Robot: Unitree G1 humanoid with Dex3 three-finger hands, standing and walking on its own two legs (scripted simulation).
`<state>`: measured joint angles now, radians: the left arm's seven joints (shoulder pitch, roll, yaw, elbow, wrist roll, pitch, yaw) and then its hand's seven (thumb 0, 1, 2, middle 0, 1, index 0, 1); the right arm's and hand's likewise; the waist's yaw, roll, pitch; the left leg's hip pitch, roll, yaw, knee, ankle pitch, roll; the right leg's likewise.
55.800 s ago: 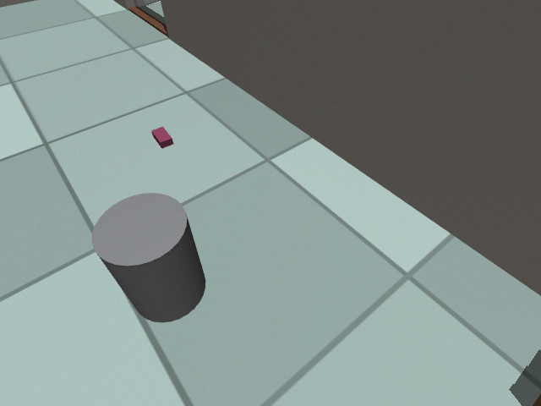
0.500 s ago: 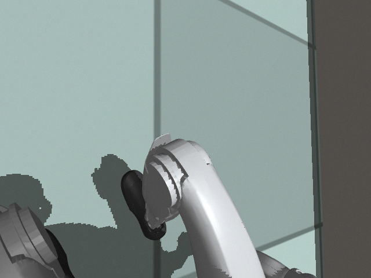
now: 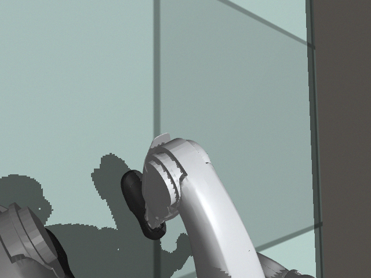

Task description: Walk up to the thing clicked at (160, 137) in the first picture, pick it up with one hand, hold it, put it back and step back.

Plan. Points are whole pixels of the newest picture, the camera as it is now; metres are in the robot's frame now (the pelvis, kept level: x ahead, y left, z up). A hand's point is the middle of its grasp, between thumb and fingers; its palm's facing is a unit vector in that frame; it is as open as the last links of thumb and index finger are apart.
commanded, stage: close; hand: left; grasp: from above
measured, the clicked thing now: out of the picture +0.43 +0.39 -0.30
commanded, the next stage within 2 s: settle in 1.68 s
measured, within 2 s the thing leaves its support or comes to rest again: neither
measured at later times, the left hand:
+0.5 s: hand out of the picture +0.41 +0.38 -0.27, palm faces +0.01 -0.46 -0.89, open 11.2 cm
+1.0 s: hand out of the picture +0.41 +0.38 -0.27, palm faces +0.01 -0.46 -0.89, open 10.7 cm
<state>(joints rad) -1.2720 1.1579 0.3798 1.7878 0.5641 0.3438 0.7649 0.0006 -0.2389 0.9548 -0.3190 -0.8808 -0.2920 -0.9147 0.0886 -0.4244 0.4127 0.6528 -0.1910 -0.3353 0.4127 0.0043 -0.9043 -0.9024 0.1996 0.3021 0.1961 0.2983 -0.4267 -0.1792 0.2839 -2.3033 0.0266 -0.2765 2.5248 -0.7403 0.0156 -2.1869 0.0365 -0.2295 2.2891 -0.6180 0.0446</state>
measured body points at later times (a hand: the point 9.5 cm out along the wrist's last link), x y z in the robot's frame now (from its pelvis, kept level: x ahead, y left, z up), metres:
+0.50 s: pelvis +0.00 +0.00 +0.00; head +0.30 +0.13 +0.30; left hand +0.41 +0.40 -0.22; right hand +0.03 -0.24 -0.04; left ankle +0.06 +0.12 -0.29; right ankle +0.13 -0.11 -0.29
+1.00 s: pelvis +0.00 +0.00 +0.00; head +0.30 +0.14 +0.30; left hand +0.41 +0.40 -0.22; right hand +0.03 -0.24 -0.03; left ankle +0.06 +0.12 -0.29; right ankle +0.13 -0.11 -0.29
